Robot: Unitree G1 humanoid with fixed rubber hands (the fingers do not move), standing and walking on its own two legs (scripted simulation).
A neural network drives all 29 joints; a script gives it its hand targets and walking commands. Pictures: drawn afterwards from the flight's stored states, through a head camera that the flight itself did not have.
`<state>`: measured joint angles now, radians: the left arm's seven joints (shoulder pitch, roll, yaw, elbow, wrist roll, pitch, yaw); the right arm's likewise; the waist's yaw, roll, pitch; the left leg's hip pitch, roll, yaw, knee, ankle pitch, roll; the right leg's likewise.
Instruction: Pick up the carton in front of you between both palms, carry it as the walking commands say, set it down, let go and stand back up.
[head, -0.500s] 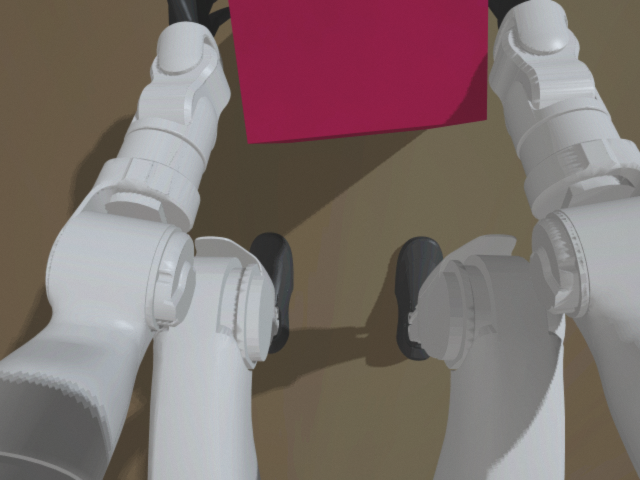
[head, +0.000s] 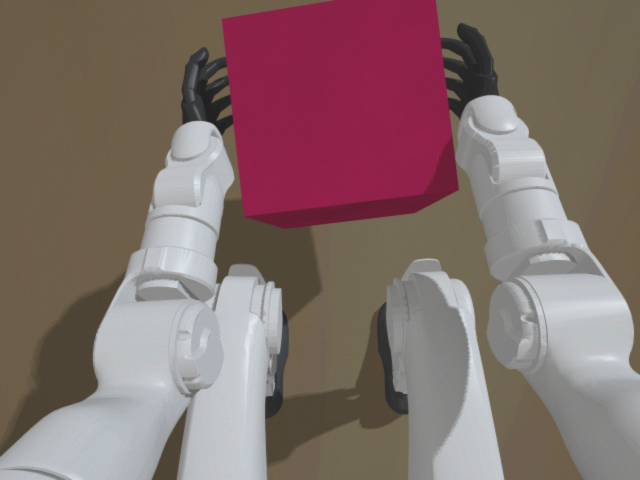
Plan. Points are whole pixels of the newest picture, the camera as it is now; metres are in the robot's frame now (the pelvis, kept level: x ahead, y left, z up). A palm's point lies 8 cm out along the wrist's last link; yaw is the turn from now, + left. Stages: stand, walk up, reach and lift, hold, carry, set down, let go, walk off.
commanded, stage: reach and lift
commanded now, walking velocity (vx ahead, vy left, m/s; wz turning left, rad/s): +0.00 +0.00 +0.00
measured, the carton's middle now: (340, 138) +0.50 -0.02 -0.15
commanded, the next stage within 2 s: none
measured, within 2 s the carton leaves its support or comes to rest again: neither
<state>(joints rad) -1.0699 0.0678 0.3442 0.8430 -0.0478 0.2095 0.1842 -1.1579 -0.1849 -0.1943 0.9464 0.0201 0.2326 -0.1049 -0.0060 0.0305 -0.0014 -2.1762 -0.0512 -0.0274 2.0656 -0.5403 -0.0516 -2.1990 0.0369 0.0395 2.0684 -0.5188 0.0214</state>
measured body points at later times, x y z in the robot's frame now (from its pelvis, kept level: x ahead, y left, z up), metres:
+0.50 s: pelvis +0.03 +0.01 +0.13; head +0.25 -0.02 +0.53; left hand +0.49 +0.13 +0.07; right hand +0.48 -0.17 +0.07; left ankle +0.12 +0.13 -0.37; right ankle +0.12 -0.12 -0.37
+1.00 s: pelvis +0.08 +0.00 +0.27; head +0.18 -0.01 +0.71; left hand +0.45 +0.14 +0.24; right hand +0.44 -0.17 +0.23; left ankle +0.12 +0.13 -0.37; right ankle +0.12 -0.12 -0.37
